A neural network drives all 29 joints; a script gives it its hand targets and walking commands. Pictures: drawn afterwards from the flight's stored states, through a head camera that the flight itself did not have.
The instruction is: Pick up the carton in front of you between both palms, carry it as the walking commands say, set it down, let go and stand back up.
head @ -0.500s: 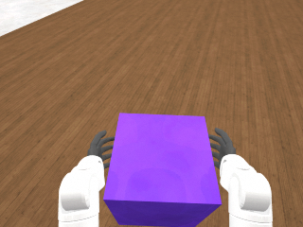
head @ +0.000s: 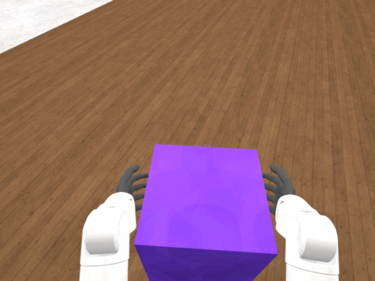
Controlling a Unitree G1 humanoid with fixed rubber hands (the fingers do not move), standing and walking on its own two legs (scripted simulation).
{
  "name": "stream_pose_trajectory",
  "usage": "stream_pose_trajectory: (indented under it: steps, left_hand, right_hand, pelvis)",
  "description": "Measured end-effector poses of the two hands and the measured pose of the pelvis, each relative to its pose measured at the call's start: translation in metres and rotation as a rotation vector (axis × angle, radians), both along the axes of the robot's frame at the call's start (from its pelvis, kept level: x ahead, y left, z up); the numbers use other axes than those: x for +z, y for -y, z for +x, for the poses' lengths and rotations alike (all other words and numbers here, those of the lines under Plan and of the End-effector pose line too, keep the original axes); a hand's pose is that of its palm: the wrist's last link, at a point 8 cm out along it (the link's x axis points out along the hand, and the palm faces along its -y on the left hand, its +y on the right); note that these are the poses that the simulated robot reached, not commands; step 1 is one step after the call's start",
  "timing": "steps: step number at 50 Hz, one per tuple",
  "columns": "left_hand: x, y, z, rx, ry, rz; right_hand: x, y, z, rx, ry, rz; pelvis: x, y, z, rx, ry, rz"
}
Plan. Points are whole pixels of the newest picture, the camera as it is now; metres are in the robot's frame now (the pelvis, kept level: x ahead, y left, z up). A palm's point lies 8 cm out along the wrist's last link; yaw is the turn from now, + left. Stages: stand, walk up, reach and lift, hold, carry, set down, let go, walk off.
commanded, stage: carry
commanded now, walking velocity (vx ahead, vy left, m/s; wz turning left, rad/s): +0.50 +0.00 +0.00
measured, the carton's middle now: (201, 219) +0.27 +0.00 +0.00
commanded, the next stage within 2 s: none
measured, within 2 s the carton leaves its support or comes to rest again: neither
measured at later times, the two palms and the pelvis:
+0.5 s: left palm (144, 97) +0.60 +0.17 +0.09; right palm (248, 96) +0.59 -0.13 +0.10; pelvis +0.33 +0.04 +0.00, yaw -4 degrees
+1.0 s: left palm (169, 51) +0.91 +0.13 +0.08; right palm (246, 50) +0.92 -0.17 +0.08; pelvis +0.65 -0.02 +0.01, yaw +0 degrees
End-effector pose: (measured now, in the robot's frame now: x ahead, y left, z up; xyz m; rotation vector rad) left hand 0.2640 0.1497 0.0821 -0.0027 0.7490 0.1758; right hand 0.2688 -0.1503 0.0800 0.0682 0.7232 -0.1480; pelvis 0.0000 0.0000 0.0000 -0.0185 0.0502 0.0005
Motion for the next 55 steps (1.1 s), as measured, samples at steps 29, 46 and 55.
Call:
stream_pose_trajectory:
  steps: [29, 46, 55]
  left_hand:
    - [0.002, -0.024, 0.382, -0.069, -0.046, -0.055]
    - [0.012, 0.009, 0.608, -0.016, 0.064, -0.012]
    - [0.003, 0.021, 0.700, 0.022, -0.066, 0.000]
  right_hand:
    - [0.016, -0.024, 0.358, -0.075, -0.045, -0.052]
    - [0.015, 0.009, 0.602, -0.018, 0.064, -0.012]
    - [0.004, 0.020, 0.708, 0.028, -0.065, -0.009]
  pelvis:
    - [0.020, -0.042, 0.368, -0.071, -0.019, 0.006]
    - [-0.002, 0.004, 0.606, -0.019, -0.002, 0.001]
    - [0.025, 0.025, 0.705, 0.003, -0.024, 0.034]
